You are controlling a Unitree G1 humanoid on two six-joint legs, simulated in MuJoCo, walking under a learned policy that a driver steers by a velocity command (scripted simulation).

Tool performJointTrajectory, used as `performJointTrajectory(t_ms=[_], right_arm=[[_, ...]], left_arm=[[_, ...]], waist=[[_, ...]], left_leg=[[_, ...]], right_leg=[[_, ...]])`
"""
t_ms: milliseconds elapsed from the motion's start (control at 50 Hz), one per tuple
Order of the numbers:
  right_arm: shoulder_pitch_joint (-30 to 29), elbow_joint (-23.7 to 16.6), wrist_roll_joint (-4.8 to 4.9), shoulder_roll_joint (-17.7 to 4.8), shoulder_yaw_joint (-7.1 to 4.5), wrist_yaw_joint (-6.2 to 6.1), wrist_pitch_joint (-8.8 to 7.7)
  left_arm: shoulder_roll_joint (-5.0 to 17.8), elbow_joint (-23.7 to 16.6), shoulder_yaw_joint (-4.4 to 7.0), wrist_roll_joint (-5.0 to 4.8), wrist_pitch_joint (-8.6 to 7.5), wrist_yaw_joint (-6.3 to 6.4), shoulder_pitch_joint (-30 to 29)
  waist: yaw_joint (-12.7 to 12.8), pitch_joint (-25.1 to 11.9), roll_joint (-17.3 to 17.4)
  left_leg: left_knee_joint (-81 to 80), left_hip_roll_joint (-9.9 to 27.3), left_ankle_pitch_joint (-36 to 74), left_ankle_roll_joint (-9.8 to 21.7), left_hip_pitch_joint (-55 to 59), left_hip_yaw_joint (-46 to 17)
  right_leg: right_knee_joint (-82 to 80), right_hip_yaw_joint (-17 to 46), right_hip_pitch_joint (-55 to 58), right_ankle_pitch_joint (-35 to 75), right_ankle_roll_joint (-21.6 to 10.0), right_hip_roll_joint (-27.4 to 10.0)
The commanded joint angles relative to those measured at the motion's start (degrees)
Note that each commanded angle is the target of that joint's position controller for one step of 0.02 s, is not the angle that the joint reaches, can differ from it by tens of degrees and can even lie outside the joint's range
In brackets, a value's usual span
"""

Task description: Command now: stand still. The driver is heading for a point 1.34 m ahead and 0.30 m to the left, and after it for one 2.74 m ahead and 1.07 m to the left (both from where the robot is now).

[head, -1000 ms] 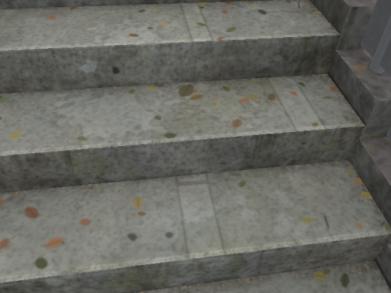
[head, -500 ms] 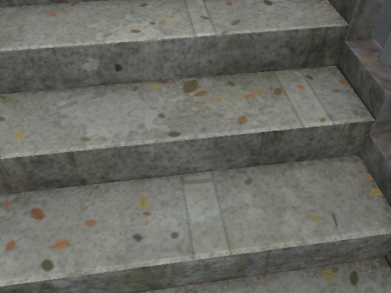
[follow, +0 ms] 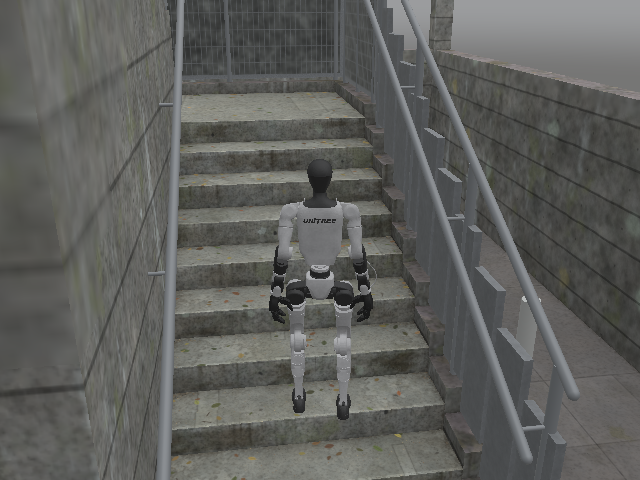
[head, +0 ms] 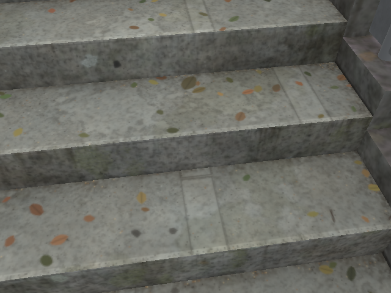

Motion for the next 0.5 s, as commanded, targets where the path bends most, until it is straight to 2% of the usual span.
performJointTrajectory(t_ms=[20, 260, 300, 320, 340, 360, 400, 440, 480, 500], right_arm=[[4.2, -0.8, 0.04, -4.1, -0.58, 0.03, -0.22], [5.1, -0.8, 0.07, -4.2, -0.56, 0.09, -0.26], [6.0, -0.9, 0.87, -6.2, -1.43, -0.17, -0.16], [6.2, -1.5, 1.32, -7.3, -1.97, -0.35, -0.23], [6.6, -2.1, 1.44, -7.7, -2.23, -0.40, -0.48], [7.2, -2.6, 1.45, -7.7, -2.37, -0.32, -0.96], [8.4, -3.6, 1.20, -7.6, -2.37, -0.18, -1.68], [8.8, -4.4, 1.11, -8.9, -2.62, 0.01, -2.15], [6.4, -5.8, 1.47, -10.1, -2.71, 0.21, -2.84], [4.0, -6.8, 1.71, -9.7, -2.43, 0.48, -3.04]], left_arm=[[3.7, -0.9, 0.47, -0.24, -0.57, -0.22, 5.6], [4.0, -1.9, 0.47, -0.17, -0.63, -0.35, 6.4], [5.5, -2.2, 1.14, -0.90, -0.43, 0.02, 6.8], [6.3, -3.0, 1.52, -1.33, -0.36, 0.42, 5.9], [6.8, -3.9, 1.76, -1.63, -0.40, 0.80, 5.3], [6.2, -4.6, 1.73, -1.87, -0.65, 1.01, 5.0], [5.1, -5.5, 1.69, -2.02, -1.63, 0.94, 4.3], [4.5, -6.3, 1.68, -1.84, -1.94, 0.52, 3.0], [3.9, -6.4, 1.18, -1.59, -2.39, 0.34, 4.3], [4.0, -5.8, 1.05, -1.77, -2.66, 0.13, 6.2]], waist=[[-0.2, 5.1, -0.1], [-0.3, 5.1, 0.0], [-0.5, 4.2, 0.1], [-0.8, 5.3, 0.1], [-1.2, 7.4, 0.1], [-1.4, 8.5, 0.8], [-2.1, 8.3, 2.0], [-2.1, 6.9, 3.9], [-0.3, 6.7, 5.7], [1.1, 7.2, 5.4]], left_leg=[[-2.5, 3.9, 7.3, 3.4, 4.8, -4.7], [-2.4, 3.9, 8.1, 3.3, 4.6, -4.8], [-1.0, 2.8, -7.2, 4.7, 3.9, -4.4], [-0.6, 3.2, -18.1, 5.8, 1.4, -5.7], [-0.6, 4.3, -25.0, 6.8, -1.4, -8.0], [-0.4, 5.8, -28.2, 7.7, -3.2, -11.0], [-0.7, 8.4, -28.9, 9.5, -4.1, -16.2], [-2.6, 10.1, -29.8, 11.2, -4.2, -19.9], [-3.5, 10.9, -30.2, 12.1, -7.6, -22.4], [-2.2, 9.5, -28.9, 11.8, -10.8, -20.6]], right_leg=[[-4.9, 1.9, -9.0, 7.3, -2.4, -2.8], [-4.8, 1.9, -8.6, 7.7, -2.4, -2.8], [-2.6, 0.9, -9.5, -5.5, -4.0, -1.3], [-1.4, 1.9, -11.8, -13.4, -5.3, -1.5], [-0.2, 3.4, -14.5, -17.9, -6.0, -2.3], [1.6, 4.1, -16.6, -18.8, -6.2, -2.8], [5.5, 3.7, -19.1, -15.3, -5.7, -2.5], [8.3, 2.0, -19.8, -11.9, -5.6, -0.5], [8.5, 0.8, -16.1, -9.4, -6.2, 1.3], [5.6, 0.7, -11.8, -9.6, -7.0, 1.7]])
Velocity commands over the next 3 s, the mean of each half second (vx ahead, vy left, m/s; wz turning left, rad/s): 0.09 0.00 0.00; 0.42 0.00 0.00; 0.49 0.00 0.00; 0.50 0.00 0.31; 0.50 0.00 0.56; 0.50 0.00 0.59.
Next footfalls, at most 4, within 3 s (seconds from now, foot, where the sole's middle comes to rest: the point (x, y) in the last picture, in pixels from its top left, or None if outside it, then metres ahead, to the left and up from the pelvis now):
0.88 left None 0.33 0.12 -0.62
1.42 right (238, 205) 0.68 -0.10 -0.46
1.98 left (166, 105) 0.96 0.13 -0.30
2.48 right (183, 10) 1.28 0.08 -0.15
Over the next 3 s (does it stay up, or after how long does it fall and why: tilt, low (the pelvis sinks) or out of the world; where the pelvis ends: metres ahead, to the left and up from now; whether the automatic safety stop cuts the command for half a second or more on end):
stays up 1.31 0.26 0.61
